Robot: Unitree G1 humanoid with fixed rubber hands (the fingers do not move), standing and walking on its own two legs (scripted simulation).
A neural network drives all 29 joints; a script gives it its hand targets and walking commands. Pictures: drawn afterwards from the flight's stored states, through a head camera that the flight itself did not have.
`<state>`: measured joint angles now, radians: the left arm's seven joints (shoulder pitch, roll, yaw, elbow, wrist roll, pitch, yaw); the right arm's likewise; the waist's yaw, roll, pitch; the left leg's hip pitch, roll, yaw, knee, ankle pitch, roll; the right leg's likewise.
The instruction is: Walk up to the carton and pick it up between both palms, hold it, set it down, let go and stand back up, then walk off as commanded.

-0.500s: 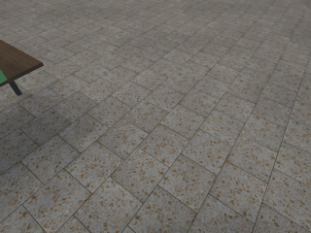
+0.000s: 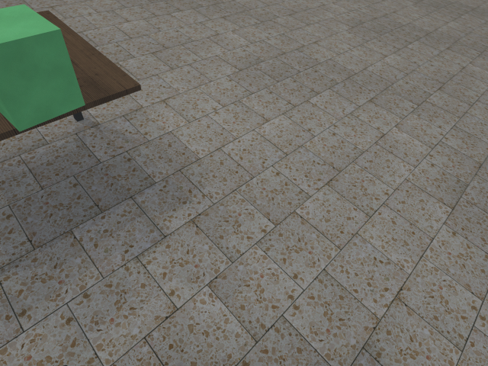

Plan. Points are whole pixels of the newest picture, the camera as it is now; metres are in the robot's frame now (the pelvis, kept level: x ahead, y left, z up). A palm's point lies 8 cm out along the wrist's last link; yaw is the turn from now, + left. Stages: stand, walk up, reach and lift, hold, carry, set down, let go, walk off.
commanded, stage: walk up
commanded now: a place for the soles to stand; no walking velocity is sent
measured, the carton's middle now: (21, 68) +0.91 +0.67 -0.06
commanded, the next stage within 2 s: none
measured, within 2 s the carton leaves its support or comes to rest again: neither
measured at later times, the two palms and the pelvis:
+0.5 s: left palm (41, 324) +0.21 +0.33 -0.10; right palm (384, 321) +0.24 -0.29 -0.11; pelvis +0.14 +0.01 -0.01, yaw +4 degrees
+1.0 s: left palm (12, 285) +0.28 +0.42 -0.13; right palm (323, 252) +0.37 -0.18 -0.10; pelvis +0.26 +0.10 -0.01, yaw +13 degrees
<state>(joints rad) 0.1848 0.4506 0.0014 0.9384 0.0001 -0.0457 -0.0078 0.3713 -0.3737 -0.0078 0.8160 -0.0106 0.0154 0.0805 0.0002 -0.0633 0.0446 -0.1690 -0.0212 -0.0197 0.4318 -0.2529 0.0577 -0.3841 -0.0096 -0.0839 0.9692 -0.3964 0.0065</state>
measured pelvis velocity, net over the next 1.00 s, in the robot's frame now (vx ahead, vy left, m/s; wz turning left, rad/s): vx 0.26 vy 0.10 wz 0.22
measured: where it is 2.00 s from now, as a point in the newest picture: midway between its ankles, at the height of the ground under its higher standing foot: (166, 311)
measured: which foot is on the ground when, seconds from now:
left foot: down 0.00-0.30, up 0.32-0.68, down 0.70-1.00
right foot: up 0.00-0.28, down 0.30-0.72, up 0.74-1.00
